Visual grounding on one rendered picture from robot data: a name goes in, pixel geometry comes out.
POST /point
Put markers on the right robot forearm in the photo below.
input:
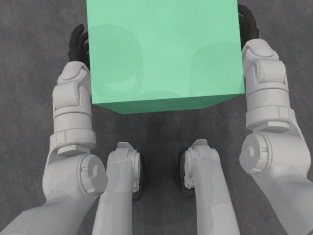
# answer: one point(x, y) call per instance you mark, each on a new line
point(267, 93)

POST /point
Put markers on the left robot thigh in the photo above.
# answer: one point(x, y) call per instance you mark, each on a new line
point(114, 210)

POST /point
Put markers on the left robot forearm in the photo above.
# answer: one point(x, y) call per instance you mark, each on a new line
point(72, 114)

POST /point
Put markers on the carton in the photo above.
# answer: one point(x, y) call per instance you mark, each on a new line
point(164, 55)

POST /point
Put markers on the left robot hand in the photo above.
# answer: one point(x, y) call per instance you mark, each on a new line
point(77, 49)

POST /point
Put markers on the right robot upper arm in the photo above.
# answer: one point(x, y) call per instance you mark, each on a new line
point(279, 164)

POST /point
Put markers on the left robot upper arm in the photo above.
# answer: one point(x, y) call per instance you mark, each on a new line
point(71, 187)

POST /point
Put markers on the right robot hand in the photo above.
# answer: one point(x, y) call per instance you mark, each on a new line
point(247, 25)

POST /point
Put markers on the right robot shin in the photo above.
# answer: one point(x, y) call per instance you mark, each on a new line
point(200, 142)

